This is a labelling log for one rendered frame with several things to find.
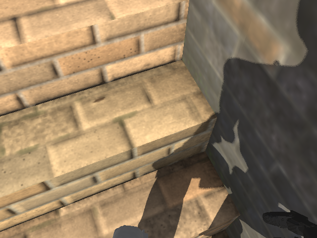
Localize robot right hand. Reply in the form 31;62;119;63
263;210;317;238

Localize robot left thigh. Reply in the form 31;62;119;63
113;225;149;238

